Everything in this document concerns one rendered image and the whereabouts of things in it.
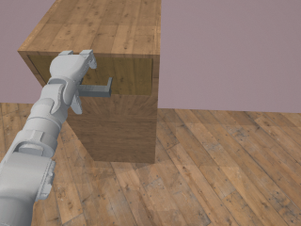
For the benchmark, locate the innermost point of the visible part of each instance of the robot left forearm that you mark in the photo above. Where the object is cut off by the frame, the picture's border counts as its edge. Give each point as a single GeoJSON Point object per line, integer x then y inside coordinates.
{"type": "Point", "coordinates": [42, 127]}

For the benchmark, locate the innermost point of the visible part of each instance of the robot left upper arm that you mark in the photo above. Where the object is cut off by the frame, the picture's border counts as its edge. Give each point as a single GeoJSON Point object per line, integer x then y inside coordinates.
{"type": "Point", "coordinates": [25, 179]}

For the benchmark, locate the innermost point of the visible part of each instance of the left robot hand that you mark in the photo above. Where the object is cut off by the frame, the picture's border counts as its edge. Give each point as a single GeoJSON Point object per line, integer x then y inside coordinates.
{"type": "Point", "coordinates": [73, 67]}

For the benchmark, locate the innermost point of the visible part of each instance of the cabinet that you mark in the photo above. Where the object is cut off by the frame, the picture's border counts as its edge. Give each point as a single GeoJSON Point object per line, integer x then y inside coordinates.
{"type": "Point", "coordinates": [122, 127]}

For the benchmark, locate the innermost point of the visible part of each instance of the handle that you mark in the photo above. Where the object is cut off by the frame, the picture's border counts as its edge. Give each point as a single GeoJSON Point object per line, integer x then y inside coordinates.
{"type": "Point", "coordinates": [95, 90]}

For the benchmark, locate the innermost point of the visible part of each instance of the drawer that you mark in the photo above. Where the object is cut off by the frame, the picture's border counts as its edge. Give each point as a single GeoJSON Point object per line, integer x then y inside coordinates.
{"type": "Point", "coordinates": [131, 75]}

